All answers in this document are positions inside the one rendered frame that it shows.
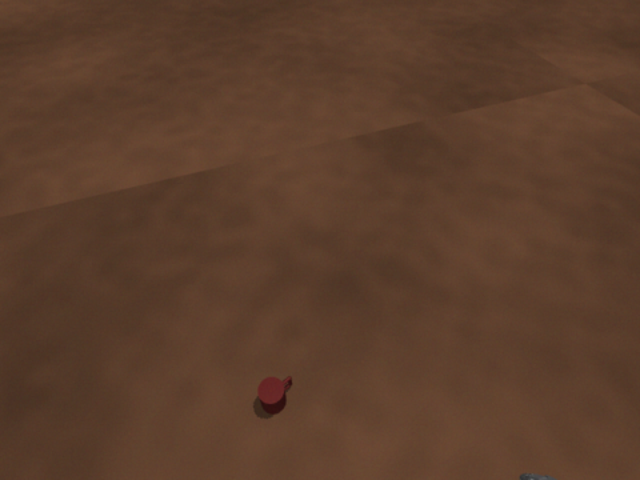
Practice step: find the mug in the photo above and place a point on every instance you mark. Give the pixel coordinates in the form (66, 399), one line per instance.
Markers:
(271, 392)

